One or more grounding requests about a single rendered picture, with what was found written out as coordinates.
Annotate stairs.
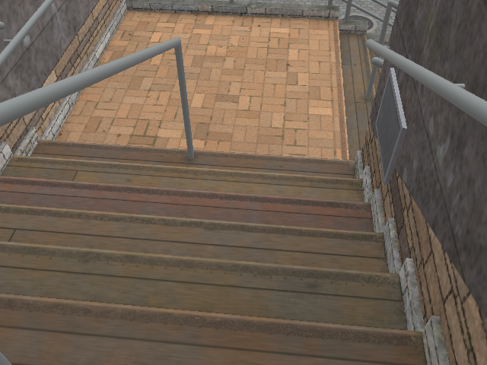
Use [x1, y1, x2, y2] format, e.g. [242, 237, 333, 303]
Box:
[339, 33, 384, 160]
[0, 140, 427, 365]

